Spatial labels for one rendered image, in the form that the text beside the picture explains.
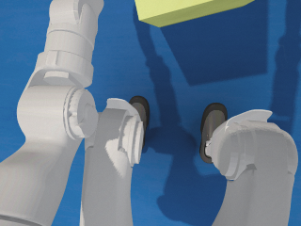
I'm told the carton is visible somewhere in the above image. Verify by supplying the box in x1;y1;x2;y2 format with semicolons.
135;0;255;27

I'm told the left robot upper arm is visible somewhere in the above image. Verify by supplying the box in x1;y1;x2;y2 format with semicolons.
0;85;99;226

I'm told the right robot shin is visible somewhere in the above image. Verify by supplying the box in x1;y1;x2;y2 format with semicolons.
205;109;298;176

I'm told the right robot thigh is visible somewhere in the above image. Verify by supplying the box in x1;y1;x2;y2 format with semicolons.
212;120;294;226

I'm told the left robot forearm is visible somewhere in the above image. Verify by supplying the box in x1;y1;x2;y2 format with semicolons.
17;0;104;123

